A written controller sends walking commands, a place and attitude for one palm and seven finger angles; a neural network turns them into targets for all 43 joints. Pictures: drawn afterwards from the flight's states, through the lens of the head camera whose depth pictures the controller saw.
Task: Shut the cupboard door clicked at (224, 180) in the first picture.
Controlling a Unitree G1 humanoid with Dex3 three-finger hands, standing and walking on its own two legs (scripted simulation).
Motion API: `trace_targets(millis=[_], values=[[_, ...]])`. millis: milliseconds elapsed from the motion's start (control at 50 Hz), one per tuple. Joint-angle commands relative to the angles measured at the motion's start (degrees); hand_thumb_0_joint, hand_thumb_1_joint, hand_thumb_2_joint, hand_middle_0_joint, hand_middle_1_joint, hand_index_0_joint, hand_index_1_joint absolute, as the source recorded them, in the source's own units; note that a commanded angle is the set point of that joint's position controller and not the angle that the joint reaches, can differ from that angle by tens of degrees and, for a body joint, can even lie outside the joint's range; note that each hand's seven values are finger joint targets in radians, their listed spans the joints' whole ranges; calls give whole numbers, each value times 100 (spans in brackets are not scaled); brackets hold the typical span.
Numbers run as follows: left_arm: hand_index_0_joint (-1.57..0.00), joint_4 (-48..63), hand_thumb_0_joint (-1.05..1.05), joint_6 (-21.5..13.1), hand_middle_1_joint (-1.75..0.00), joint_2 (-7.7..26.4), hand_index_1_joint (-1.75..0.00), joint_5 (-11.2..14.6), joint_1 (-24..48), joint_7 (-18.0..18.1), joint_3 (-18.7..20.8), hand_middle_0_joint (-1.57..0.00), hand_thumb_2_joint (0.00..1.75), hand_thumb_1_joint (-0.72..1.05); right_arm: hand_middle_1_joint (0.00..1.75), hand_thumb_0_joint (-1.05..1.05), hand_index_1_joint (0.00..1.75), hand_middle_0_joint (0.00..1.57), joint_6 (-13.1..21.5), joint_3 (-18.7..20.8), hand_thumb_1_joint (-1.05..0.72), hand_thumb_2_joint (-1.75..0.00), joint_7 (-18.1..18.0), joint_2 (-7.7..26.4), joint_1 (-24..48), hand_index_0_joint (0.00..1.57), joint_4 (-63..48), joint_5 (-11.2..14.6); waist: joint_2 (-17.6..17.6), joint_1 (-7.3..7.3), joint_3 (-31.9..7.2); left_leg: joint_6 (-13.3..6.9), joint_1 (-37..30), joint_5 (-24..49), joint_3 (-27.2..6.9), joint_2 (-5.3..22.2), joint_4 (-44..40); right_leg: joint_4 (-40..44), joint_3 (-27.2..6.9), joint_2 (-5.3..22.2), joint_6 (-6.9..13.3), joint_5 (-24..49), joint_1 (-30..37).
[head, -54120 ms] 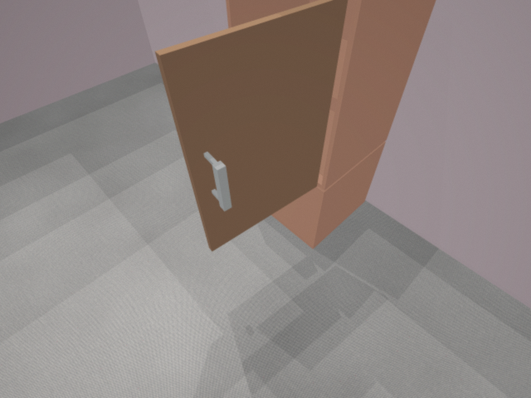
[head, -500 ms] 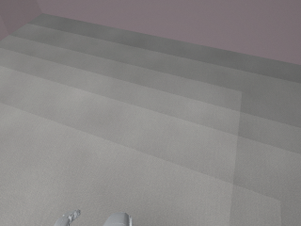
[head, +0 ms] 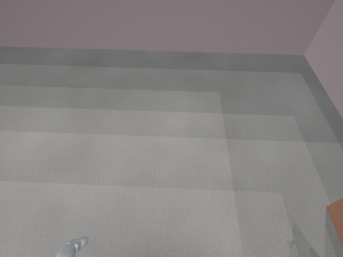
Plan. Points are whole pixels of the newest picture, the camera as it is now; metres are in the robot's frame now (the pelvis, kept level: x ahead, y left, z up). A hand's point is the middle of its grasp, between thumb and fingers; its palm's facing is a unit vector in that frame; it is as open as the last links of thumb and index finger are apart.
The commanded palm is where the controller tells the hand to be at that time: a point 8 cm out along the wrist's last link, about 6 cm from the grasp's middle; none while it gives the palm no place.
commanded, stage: turn to face it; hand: left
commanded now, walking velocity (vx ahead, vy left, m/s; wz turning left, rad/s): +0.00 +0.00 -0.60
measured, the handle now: out of the picture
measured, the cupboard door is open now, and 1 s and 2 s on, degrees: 26 26 26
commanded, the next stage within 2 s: take the last steps up to it in 1.78 s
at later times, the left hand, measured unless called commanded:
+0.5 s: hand (96, 248) +0.16 +0.21 -0.16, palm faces -0.24 -0.95 -0.18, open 7.4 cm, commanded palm none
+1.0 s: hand (137, 223) +0.22 +0.11 -0.15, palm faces -0.56 -0.80 -0.22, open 7.4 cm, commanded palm none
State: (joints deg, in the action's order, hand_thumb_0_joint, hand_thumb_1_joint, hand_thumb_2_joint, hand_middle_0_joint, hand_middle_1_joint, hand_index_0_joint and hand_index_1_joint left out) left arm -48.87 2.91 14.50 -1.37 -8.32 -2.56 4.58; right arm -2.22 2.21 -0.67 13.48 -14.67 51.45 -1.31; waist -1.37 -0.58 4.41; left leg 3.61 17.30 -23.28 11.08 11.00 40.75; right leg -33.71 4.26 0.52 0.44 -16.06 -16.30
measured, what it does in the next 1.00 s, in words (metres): steps on the spot, turning right: left foot, then right foot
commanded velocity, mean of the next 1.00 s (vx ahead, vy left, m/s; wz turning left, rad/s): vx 0.00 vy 0.00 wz -0.60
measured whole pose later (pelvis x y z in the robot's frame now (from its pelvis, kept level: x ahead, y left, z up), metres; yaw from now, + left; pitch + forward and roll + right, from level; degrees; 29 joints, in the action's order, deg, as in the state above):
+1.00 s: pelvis +0.03 +0.00 +0.01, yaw -35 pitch +2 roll +0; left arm -50.4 2.9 13.0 -1.7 -10.0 -1.0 3.2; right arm -2.9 2.4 -0.8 14.4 -10.0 50.0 -0.7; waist 0.9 -0.1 4.0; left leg 4.7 25.0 -23.7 2.4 3.6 48.7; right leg -30.2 -4.0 -1.7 0.3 -15.4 -16.6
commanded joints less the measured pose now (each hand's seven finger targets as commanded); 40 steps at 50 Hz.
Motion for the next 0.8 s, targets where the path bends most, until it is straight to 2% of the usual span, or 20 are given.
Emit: trace_targets(millis=[0,60,100,200,260,280,300,320,360,400,440,480,600,620,660,680,700,720,740,780], values=[[-20,161,0,-148,-30,1402,-30,11,-760,273,306,-20,90,90,30,0,30,20,29,210,-90,-90,-109,599,703,20,-747,60,1683,406,-604,38,2053,-1000,-1097,-512,2709,1644,-2897,1973,1245,2133,1098],[-20,365,0,-132,-30,946,-30,12,-12,296,170,-20,90,90,30,0,30,20,54,224,-90,-90,-52,693,518,20,-506,28,1159,46,-535,108,1644,-25,-1151,-429,2525,1482,-1937,1332,981,1675,638],[-20,383,0,-160,-30,975,-30,-6,-85,282,165,-20,90,90,30,0,30,20,42,203,-90,-90,-35,587,445,20,-473,30,927,37,-671,136,1317,58,-1005,-572,2004,1402,-1779,1210,966,1816,584],[-20,309,0,-119,-30,1122,-30,-42,-255,262,227,-20,90,90,30,0,30,20,97,172,-90,-90,-55,495,553,20,-608,79,967,140,-668,80,814,-125,-924,-858,529,1242,-2328,1193,1063,1840,537],[-20,300,0,-75,-30,1020,-30,4,-54,261,230,-20,90,90,30,0,30,20,175,164,-90,-90,-109,530,68,20,-472,113,973,-113,-814,13,-288,715,-950,-951,-1122,737,-2403,917,684,1852,76],[-20,364,0,-46,-30,825,-30,58,-32,249,193,-20,90,90,30,0,30,20,249,187,-90,-90,-139,772,-174,20,-410,82,360,-205,-963,-120,-1053,1055,-1311,-543,-1979,270,-2045,499,366,1297,-470],[-20,462,0,-17,-30,464,-30,115,-244,187,121,-20,90,90,30,0,30,20,294,271,-90,-90,-155,1357,-234,20,-450,-13,-1263,-152,-1030,-669,-1674,1585,-2775,882,-2424,-904,-1211,-373,-29,-574,-1480],[-20,574,0,-45,-30,526,-30,61,-143,159,107,-20,90,90,30,0,30,20,254,294,-90,-90,-178,1578,-324,20,-552,-30,-1464,-216,-872,-1270,-1263,2115,-3289,1762,-2482,-2203,-665,-323,-166,-2009,-1618],[-20,413,0,-2,-30,659,-30,-26,-101,115,189,-20,90,90,30,0,30,20,303,180,-90,-90,-210,1227,55,20,-595,-57,-1154,-24,-656,-1251,-842,2745,-2682,1390,-2335,-3386,-772,-26,-264,-1575,-1711],[-20,310,0,40,-30,535,-30,12,-89,53,180,-20,90,90,30,0,30,20,292,136,-90,-90,-221,1011,296,20,-634,-66,-807,78,-450,-1110,-956,3629,-1636,938,-2108,-3459,-606,88,-371,-1154,-1724],[-20,310,0,69,-30,412,-30,30,-21,29,134,-20,90,90,30,0,30,20,287,156,-90,-90,-224,987,72,20,-536,-47,-918,-12,-693,-1078,-1470,4292,-1164,811,-1873,-3094,-409,106,-412,-1049,-1665],[-20,372,0,77,-30,341,-30,30,171,11,109,-20,90,90,30,0,30,20,269,197,-90,-90,-211,1004,-138,20,-434,-42,-927,-135,-745,-1092,-1640,4413,-972,843,-1781,-2593,-236,120,-395,-1041,-1516],[-20,427,0,34,-30,288,-30,19,305,-1,60,-20,90,90,30,0,30,20,206,304,-90,-90,-115,1184,-62,20,-307,-57,-1234,-158,-659,-1009,-1260,3706,-576,1014,-1612,-1132,153,-1,-237,-907,-672],[-20,420,0,14,-30,308,-30,18,260,4,61,-20,90,90,30,0,30,20,198,321,-90,-90,-103,1209,-35,20,-299,-54,-1239,-127,-655,-939,-1171,3620,-511,1031,-1486,-789,190,-28,-191,-740,-460],[-20,268,0,-39,-30,490,-30,4,-255,34,108,-20,90,90,30,0,30,20,170,346,-90,-90,-66,1218,137,20,-323,-8,-801,189,-736,-576,-605,2978,-213,851,-727,448,228,-77,-54,376,611],[-20,137,0,-107,-30,903,-30,-29,-754,83,186,-20,90,90,30,0,30,20,163,328,-90,-90,-32,1013,147,20,-395,50,231,437,-1024,-238,142,2010,77,462,352,1133,-638,605,210,1251,1640],[-20,38,0,-173,-30,1543,-30,-43,-1062,173,300,-20,90,90,30,0,30,20,154,183,-90,-90,-7,529,497,20,-720,64,1999,612,-862,95,1755,-1305,134,-546,1777,1373,-2646,2029,880,3280,2059],[-20,18,0,-157,-30,1656,-30,53,-1201,226,260,-20,90,90,30,0,30,20,64,148,-90,-90,-66,703,565,20,-812,62,1464,623,-826,52,1806,-1449,-782,-510,2485,1352,-2743,2344,1283,3425,1515],[-20,97,0,-158,-30,1505,-30,23,-838,294,301,-20,90,90,30,0,30,20,46,177,-90,-90,-113,628,701,20,-766,74,1765,461,-753,63,2152,-1182,-1050,-499,2857,1455,-2898,2054,1335,2850,1410],[-20,298,0,-133,-30,1096,-30,26,-178,333,182,-20,90,90,30,0,30,20,70,195,-90,-90,-79,754,626,20,-595,42,1306,190,-635,111,1926,-353,-1175,-353,2780,1343,-2127,1536,1126,2278,1070]])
